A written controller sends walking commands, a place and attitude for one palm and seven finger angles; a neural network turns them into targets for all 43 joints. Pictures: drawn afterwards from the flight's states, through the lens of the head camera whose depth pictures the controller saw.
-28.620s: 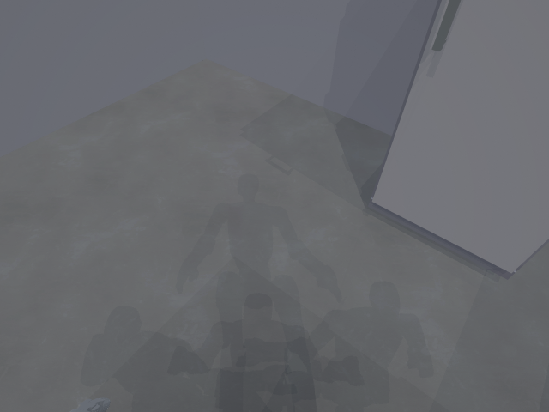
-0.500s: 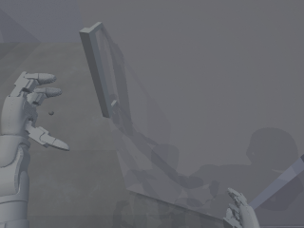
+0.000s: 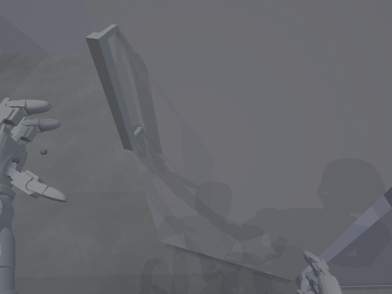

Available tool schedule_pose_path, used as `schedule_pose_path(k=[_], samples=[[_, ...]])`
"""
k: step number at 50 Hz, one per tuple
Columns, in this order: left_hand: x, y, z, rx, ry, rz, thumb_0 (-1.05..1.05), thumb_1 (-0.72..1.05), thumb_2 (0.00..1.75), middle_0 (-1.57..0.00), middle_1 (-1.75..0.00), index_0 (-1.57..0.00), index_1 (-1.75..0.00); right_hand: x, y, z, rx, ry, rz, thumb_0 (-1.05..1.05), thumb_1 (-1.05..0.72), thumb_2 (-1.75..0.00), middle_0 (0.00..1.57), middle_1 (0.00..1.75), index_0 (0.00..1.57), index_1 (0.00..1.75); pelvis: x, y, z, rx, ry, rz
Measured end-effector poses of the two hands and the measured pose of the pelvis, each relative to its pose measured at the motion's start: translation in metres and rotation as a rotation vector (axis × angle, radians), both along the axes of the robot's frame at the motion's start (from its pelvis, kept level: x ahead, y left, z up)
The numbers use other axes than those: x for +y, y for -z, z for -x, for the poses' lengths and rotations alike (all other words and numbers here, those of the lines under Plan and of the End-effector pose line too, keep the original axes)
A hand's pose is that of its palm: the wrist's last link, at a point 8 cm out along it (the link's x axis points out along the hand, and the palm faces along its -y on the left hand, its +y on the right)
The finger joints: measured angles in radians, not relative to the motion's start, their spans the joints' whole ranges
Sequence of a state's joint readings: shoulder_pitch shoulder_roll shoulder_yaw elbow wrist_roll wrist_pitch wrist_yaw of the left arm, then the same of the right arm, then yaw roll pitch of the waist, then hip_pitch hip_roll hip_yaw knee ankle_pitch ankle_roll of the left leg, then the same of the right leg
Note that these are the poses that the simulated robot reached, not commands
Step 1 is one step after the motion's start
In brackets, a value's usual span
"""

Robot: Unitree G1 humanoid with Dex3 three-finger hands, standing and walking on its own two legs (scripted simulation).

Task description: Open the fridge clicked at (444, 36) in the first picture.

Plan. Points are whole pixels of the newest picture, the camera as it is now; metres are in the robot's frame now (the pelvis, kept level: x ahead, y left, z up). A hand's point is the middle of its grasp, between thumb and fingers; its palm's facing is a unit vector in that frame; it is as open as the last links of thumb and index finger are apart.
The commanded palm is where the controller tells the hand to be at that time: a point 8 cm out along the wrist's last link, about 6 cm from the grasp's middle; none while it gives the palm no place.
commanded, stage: draw the hand back to the body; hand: left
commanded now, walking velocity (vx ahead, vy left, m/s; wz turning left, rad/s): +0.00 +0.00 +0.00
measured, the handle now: (122, 95) +0.43 +0.20 +0.20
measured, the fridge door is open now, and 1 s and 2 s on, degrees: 73 73 73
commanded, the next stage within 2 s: step back with the hand held close in 1.60 s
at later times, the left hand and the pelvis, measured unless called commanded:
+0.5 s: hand (25, 185) +0.23 +0.29 +0.17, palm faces +0.03 -1.00 -0.09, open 14.6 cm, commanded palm +0.19 +0.33 +0.19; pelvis +0.00 +0.02 +0.01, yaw +1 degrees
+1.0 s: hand (17, 187) +0.22 +0.29 +0.18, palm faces +0.48 -0.80 -0.35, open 11.0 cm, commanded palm +0.16 +0.33 +0.19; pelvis +0.01 +0.03 +0.01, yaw +0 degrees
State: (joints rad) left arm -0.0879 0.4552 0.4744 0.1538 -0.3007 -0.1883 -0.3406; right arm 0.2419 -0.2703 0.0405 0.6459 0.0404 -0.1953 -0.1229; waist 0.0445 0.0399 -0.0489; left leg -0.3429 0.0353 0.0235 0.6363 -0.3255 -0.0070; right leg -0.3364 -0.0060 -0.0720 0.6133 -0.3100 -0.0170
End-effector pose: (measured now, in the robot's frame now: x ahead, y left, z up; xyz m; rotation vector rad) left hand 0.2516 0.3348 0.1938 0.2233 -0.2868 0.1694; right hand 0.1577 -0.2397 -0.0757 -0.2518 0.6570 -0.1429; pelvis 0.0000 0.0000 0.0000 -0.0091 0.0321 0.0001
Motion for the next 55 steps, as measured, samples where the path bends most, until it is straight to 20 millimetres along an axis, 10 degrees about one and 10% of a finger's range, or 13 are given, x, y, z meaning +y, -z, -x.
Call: schedule_pose_path(k=[27, 32, 44, 55], samples=[[0.009, 0.015, 0.051, 0.226, 0.137, 0.124, -0.01, -0.52, 0.22, -0.25, -1.13, -0.25, -1.14, 0.062, -0.046, -0.051, -0.240, -0.149, -0.049, 0.01, -0.90, -0.90, 0.21, 0.30, 0.21, 0.30, 0.026, -0.006, -0.003, -0.082, -0.024, 0.015], [0.009, -0.001, 0.061, 0.088, -0.153, -0.039, -0.01, -0.41, 0.27, -0.25, -1.07, -0.25, -1.07, 0.071, -0.041, -0.043, -0.197, -0.187, -0.042, 0.01, -0.90, -0.90, 0.21, 0.30, 0.21, 0.30, 0.028, -0.008, 0.000, -0.080, -0.018, 0.014], [0.001, 0.005, 0.080, 0.057, -0.336, -0.124, 0.00, -0.03, 0.46, -0.24, -0.84, -0.24, -0.85, 0.055, -0.005, -0.007, 0.023, -0.093, -0.040, 0.01, -0.90, -0.90, 0.21, 0.30, 0.21, 0.30, 0.030, -0.011, -0.005, -0.086, -0.004, 0.001], [-0.012, 0.002, 0.081, 0.076, -0.324, -0.168, 0.00, 0.37, 0.65, -0.23, -0.61, -0.23, -0.61, 0.035, -0.011, -0.018, -0.005, -0.042, -0.041, 0.01, -0.90, -0.90, 0.21, 0.30, 0.21, 0.30, 0.021, -0.013, -0.012, -0.093, 0.007, -0.004]])
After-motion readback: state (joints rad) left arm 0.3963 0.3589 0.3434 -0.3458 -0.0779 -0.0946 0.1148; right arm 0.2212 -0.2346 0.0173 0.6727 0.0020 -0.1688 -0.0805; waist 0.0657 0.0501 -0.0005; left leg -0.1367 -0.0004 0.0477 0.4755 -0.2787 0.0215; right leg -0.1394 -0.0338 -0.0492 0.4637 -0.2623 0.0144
